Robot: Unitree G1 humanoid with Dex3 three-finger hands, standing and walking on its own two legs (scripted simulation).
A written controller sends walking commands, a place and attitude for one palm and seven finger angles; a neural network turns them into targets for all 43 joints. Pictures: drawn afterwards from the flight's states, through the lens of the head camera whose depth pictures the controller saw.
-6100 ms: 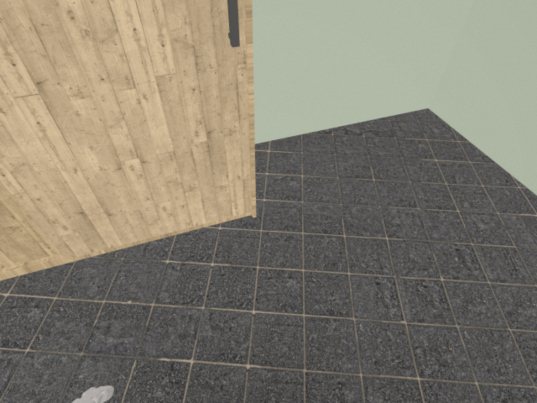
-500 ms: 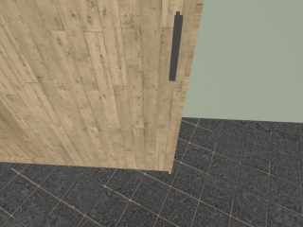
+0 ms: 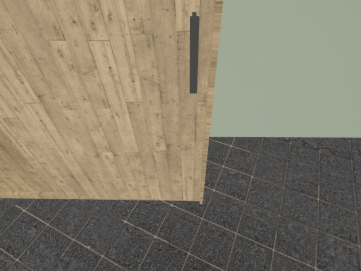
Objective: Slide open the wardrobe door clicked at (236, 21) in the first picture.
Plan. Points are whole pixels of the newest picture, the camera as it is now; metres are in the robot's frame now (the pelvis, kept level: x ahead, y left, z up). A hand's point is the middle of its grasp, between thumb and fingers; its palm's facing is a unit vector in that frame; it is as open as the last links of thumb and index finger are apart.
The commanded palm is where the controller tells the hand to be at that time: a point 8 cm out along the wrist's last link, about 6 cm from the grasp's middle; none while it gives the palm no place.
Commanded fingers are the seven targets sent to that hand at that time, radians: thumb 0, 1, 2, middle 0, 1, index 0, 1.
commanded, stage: look again from close up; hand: right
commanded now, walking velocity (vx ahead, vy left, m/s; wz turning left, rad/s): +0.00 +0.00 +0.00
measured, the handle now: (193, 55) +0.62 +0.00 +0.19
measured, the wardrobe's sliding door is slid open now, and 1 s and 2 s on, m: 0.00 0.00 0.00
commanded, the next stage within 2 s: none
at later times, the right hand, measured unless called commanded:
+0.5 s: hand out of the picture -0.05 -0.14 -0.18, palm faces +0.04 +0.99 -0.13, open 7.4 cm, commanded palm none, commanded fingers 0.00 -0.90 -0.90 0.20 0.30 0.20 0.30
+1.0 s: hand out of the picture -0.05 -0.13 -0.18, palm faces +0.06 +0.99 -0.14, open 7.4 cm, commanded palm none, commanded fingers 0.00 -0.90 -0.90 0.20 0.30 0.20 0.30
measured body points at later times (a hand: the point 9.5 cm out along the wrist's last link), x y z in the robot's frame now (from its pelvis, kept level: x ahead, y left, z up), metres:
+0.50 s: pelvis -0.01 +0.01 +0.00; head -0.02 -0.01 +0.45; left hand -0.02 +0.23 -0.15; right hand -0.05 -0.19 -0.17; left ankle -0.02 +0.12 -0.74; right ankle +0.06 -0.07 -0.74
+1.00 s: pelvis -0.01 +0.02 +0.00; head -0.02 +0.01 +0.45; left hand -0.02 +0.23 -0.16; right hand -0.06 -0.18 -0.16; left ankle -0.02 +0.12 -0.74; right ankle +0.06 -0.07 -0.74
